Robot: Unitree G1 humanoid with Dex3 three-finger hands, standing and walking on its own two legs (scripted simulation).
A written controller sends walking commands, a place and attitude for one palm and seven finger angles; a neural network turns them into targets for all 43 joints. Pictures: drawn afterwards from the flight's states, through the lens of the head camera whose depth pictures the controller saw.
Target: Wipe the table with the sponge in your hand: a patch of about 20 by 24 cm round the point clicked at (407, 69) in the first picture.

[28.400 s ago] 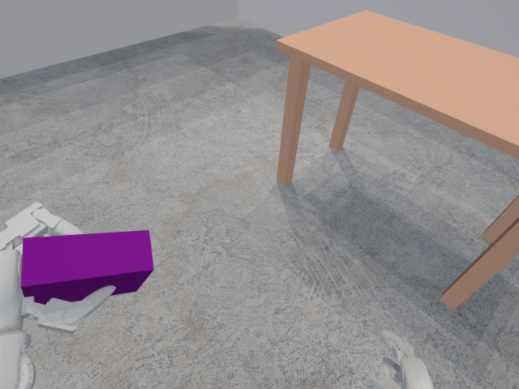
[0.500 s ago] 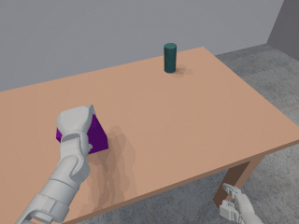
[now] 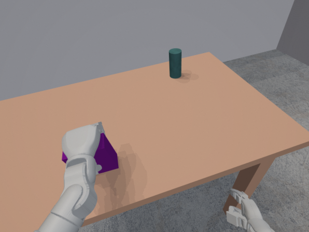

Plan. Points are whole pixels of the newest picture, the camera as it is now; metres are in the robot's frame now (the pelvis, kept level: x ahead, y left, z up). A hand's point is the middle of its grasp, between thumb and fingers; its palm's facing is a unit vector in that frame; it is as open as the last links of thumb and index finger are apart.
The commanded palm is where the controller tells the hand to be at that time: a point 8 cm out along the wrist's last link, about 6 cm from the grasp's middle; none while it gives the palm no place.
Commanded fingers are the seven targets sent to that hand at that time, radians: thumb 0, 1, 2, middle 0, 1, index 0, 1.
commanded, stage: wipe back along the middle lane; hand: left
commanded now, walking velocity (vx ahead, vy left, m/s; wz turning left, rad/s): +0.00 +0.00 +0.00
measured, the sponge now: (95, 159) +0.29 +0.22 +0.04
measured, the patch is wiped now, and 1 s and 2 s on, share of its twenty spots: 0.60 0.75 0.85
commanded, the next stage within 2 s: slide across to the third lane in 0.24 s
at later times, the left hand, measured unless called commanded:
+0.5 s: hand (96, 163) +0.25 +0.19 +0.08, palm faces +0.09 -0.11 -0.99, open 9.3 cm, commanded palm +0.22 +0.16 +0.13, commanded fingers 0.00 0.10 1.30 -1.20 -1.60 -1.20 -1.60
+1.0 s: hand (120, 154) +0.28 +0.13 +0.09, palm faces +0.09 -0.18 -0.98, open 9.3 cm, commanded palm +0.24 +0.12 +0.14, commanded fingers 0.00 0.10 1.30 -1.20 -1.60 -1.20 -1.60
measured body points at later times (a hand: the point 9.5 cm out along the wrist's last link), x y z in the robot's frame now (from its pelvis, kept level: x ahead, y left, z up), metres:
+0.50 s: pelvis -0.01 -0.02 +0.00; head -0.04 -0.07 +0.45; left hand +0.24 +0.19 +0.14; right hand +0.23 -0.22 -0.09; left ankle -0.02 +0.12 -0.74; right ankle -0.01 -0.11 -0.74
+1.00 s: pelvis -0.02 -0.02 +0.00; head -0.06 -0.07 +0.45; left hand +0.27 +0.14 +0.14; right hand +0.23 -0.21 -0.08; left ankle -0.02 +0.12 -0.74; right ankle -0.01 -0.11 -0.74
